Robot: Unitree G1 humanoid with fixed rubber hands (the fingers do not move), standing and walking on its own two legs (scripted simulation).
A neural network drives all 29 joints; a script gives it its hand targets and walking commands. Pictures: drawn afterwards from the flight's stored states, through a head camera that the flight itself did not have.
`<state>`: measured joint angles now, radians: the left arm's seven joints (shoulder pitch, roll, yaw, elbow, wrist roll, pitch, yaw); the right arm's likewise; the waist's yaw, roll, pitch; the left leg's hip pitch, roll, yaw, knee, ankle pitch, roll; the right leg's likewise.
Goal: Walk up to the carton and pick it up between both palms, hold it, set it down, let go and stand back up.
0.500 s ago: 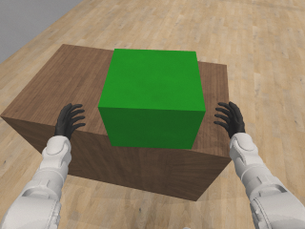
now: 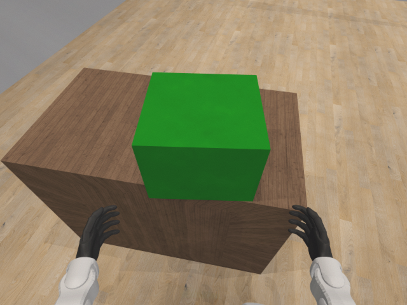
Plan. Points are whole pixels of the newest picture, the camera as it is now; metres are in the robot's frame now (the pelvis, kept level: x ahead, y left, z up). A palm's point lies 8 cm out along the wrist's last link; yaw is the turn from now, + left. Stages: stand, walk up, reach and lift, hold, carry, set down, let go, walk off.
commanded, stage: set down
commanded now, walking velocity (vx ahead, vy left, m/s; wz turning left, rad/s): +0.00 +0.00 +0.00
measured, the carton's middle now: (202, 136) +0.51 +0.01 -0.01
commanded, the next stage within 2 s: let go in 0.96 s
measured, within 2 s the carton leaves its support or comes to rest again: neither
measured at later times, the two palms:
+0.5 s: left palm (93, 262) +0.21 +0.23 -0.05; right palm (325, 259) +0.21 -0.24 -0.05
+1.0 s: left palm (97, 278) +0.18 +0.22 -0.07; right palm (326, 280) +0.17 -0.23 -0.07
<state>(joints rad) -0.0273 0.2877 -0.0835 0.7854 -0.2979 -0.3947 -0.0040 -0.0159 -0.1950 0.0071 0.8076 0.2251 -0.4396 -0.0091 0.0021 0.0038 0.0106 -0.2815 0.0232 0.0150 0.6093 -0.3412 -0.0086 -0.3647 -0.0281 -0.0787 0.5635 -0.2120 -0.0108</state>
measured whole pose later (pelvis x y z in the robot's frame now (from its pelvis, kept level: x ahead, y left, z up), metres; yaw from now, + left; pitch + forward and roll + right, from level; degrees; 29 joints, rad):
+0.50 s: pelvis +0.03 -0.02 +0.01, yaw +0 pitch -5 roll +0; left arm 0.09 0.28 0.01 0.65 -0.13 -0.07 -0.03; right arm 0.11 -0.19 0.00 0.76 0.10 -0.27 -0.03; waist 0.03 -0.01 0.08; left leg -0.04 0.05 0.02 0.42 -0.30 -0.03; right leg -0.14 0.00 -0.08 0.43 -0.20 -0.03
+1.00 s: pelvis +0.03 +0.00 +0.02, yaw -2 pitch -6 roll -1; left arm 0.20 0.20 0.01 0.50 0.01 0.15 0.00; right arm 0.17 -0.18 -0.04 0.76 -0.03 -0.21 0.01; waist 0.02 0.00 0.10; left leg 0.00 0.05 0.04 0.39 -0.29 -0.02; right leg -0.10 0.01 -0.06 0.36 -0.16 -0.01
